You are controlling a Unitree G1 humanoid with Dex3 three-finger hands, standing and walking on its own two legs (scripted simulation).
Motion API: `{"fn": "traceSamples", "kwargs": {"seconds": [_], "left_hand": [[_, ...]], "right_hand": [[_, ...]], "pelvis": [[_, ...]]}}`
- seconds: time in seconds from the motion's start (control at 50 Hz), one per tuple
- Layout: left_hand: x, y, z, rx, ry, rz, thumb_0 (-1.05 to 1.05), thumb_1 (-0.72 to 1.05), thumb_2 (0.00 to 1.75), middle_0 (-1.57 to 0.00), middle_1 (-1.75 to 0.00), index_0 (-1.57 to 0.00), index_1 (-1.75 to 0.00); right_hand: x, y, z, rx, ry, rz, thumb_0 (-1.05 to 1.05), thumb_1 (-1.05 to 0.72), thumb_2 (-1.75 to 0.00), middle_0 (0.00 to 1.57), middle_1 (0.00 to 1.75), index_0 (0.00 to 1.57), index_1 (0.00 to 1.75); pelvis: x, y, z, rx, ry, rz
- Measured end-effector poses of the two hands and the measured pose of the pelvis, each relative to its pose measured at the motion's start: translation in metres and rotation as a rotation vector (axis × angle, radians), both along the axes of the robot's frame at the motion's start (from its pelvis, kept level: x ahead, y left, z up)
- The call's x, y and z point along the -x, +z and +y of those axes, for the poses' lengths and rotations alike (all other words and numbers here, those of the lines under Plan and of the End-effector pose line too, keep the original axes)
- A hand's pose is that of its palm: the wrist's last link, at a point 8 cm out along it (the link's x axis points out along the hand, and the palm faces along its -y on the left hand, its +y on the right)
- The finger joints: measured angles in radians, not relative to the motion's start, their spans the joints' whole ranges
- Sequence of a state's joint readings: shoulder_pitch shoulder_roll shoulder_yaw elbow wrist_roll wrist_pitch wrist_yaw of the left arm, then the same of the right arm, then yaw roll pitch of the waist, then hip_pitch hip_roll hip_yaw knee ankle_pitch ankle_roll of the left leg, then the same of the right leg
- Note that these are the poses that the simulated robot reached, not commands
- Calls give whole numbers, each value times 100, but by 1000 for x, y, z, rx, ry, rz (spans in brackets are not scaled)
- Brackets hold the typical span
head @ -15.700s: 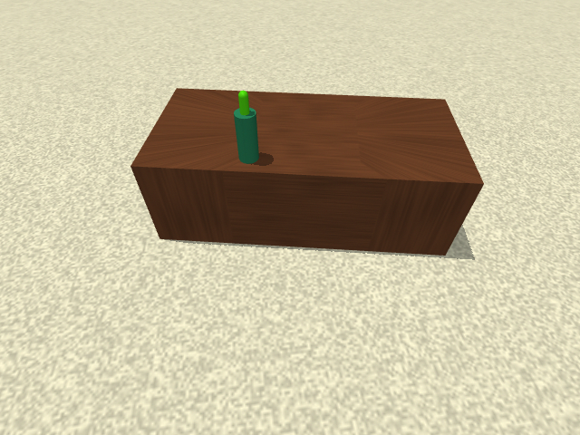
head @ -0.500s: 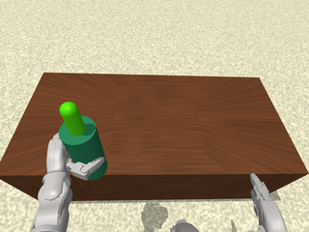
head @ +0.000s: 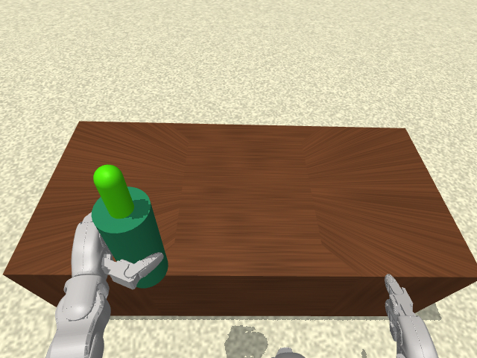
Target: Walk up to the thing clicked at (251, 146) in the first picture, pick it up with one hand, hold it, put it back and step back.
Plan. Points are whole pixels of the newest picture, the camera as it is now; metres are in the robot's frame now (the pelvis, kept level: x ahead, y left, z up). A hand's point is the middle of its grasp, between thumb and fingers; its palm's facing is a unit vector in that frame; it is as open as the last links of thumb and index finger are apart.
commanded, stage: hold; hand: left
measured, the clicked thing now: (130, 229) +0.32 +0.16 +0.07
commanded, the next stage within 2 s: none
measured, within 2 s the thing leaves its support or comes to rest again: neither
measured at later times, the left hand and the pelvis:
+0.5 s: hand (128, 243) +0.31 +0.16 +0.06, palm faces +0.10 -0.99 -0.05, open 10.6 cm; pelvis +0.00 +0.00 +0.01, yaw +0 degrees
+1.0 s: hand (124, 245) +0.31 +0.17 +0.05, palm faces +0.11 -0.99 -0.05, open 10.6 cm; pelvis +0.00 -0.01 +0.01, yaw +1 degrees
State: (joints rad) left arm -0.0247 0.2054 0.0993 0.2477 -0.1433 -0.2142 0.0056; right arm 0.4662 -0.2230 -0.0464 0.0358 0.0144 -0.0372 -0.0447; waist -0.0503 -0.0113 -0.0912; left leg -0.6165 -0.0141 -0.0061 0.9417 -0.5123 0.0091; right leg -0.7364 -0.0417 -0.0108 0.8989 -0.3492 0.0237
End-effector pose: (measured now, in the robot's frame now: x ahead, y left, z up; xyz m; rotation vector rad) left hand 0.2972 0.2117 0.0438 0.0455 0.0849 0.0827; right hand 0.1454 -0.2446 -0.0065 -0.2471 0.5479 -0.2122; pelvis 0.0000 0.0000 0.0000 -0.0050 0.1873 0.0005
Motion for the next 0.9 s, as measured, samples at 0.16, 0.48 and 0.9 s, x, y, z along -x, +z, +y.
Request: {"fn": "traceSamples", "kwargs": {"seconds": [0.16,0.48,0.9], "left_hand": [[5,7,1,12,22,-5,-1,-51,116,-68,-100,-72,-102],[14,17,2,4,20,4,-1,-51,116,-68,-100,-72,-102],[13,13,6,3,37,13,-1,-51,116,-68,-100,-72,-102]], "right_hand": [[2,-4,0,-13,-10,6,-1,52,-6,6,5,5,5],[3,-10,-2,-21,-13,16,-1,53,-6,5,5,5,5],[1,-14,-4,-21,-12,32,-1,53,-6,5,5,5,5]], "pelvis": [[0,2,-1,-2,1,-15],[2,7,-3,-2,4,-35],[3,8,-6,-4,8,-40]]}}
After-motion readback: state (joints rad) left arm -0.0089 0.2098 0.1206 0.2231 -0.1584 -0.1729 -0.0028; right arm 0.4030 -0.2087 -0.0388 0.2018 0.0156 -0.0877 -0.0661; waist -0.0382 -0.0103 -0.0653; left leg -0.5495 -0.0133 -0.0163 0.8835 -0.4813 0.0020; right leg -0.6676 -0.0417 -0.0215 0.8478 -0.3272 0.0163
